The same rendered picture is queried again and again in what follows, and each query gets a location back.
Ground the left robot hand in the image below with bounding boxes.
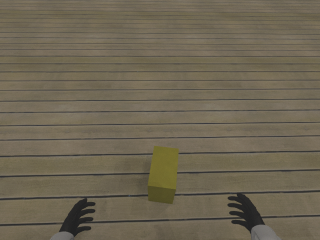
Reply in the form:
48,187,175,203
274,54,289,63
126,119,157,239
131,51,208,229
59,198,96,237

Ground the right robot forearm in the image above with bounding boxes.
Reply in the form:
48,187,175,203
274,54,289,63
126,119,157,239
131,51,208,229
251,224,282,240

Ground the carton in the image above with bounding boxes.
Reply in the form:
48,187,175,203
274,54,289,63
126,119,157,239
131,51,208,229
147,146,179,204

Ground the right robot hand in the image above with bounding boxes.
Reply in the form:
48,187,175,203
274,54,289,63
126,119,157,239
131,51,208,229
227,192,265,234

